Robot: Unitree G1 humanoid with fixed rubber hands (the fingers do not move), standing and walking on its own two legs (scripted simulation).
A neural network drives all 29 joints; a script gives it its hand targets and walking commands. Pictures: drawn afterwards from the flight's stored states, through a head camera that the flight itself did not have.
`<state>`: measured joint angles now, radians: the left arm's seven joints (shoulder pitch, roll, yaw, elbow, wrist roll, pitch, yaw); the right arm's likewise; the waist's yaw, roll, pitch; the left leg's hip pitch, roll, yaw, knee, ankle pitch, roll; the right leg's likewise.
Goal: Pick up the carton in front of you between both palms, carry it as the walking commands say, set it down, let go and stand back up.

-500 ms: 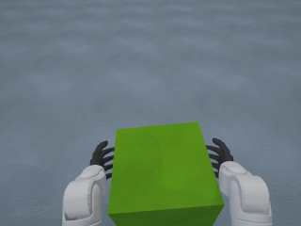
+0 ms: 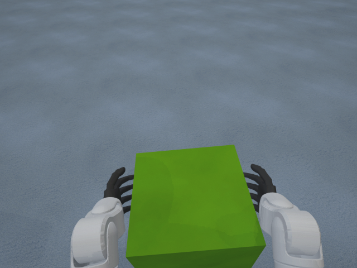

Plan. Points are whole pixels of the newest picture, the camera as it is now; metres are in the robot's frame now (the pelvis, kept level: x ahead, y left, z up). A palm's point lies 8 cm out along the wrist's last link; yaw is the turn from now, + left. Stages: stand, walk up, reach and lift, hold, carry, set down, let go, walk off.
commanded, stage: carry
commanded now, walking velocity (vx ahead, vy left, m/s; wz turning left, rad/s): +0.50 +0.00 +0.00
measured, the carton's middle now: (191, 219) +0.25 -0.01 +0.00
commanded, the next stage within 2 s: none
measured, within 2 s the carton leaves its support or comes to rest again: neither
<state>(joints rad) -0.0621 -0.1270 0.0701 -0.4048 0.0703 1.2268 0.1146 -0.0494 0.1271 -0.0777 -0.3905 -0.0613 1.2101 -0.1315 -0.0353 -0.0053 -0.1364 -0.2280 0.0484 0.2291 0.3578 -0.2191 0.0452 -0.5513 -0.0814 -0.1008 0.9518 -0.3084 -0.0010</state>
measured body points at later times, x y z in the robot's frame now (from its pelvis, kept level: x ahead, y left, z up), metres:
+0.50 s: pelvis +0.33 -0.05 +0.00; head +0.34 -0.05 +0.45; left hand +0.58 +0.12 +0.07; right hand +0.60 -0.18 +0.07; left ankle +0.39 +0.10 -0.69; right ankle +0.31 -0.12 -0.75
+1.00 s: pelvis +0.67 +0.01 +0.00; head +0.69 +0.03 +0.45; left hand +0.94 +0.16 +0.08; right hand +0.94 -0.14 +0.09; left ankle +0.60 +0.09 -0.75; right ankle +0.77 -0.14 -0.69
